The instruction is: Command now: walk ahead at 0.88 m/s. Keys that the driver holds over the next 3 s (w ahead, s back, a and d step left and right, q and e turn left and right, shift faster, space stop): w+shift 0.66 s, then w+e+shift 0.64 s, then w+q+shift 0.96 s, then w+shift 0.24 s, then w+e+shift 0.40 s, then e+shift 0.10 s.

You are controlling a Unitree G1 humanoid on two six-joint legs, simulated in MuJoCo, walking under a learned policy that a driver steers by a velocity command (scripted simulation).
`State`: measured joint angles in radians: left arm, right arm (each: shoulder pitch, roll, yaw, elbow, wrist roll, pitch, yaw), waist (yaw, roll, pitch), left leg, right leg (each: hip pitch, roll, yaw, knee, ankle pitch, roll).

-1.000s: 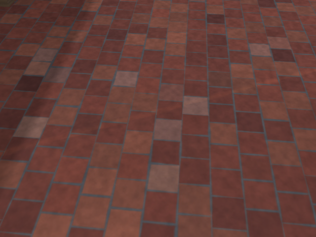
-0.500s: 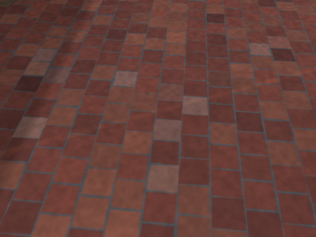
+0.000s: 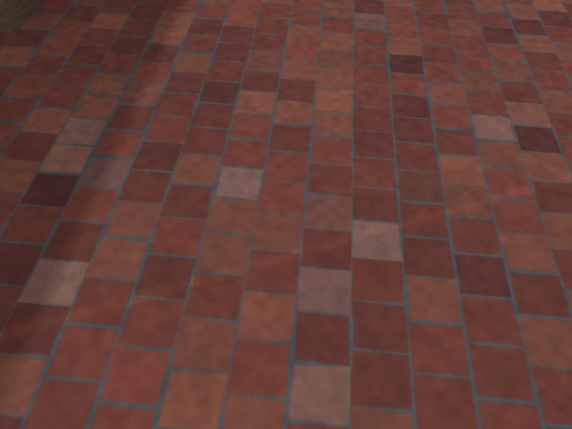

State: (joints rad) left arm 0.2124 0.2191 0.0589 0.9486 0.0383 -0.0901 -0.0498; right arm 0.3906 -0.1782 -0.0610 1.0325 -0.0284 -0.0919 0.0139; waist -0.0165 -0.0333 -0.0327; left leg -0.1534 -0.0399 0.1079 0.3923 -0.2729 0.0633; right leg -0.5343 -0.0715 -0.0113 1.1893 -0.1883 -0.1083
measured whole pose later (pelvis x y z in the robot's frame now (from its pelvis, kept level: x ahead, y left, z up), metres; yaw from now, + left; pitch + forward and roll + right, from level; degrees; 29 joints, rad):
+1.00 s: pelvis +0.91 +0.00 +0.00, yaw -11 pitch +0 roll +2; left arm 0.22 0.28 0.06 0.85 0.01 -0.04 -0.03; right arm 0.36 -0.27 -0.07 0.96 -0.02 -0.12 0.01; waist -0.01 -0.03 0.03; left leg -0.11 -0.02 0.22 0.37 -0.27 0.05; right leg -0.62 -0.10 0.00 1.26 -0.17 -0.12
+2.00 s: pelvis +1.82 -0.33 +0.00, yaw -8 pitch +2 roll +0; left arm -0.04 0.23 -0.05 0.58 0.05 -0.08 -0.03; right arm 0.51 -0.29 -0.07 0.89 0.01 -0.07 0.02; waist -0.12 -0.01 0.01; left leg -0.01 -0.18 -0.18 0.29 -0.29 0.15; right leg -0.72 -0.13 0.10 0.74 -0.03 0.05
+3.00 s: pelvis +2.74 -0.31 -0.04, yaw +0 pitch +0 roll +2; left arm 0.11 0.30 0.03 0.74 0.03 -0.05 -0.06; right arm 0.43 -0.26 -0.03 0.89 -0.01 -0.09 -0.02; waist -0.01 -0.04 0.05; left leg 0.20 -0.01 0.27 0.61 -0.41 -0.02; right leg -0.57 0.05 -0.14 0.61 0.01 -0.18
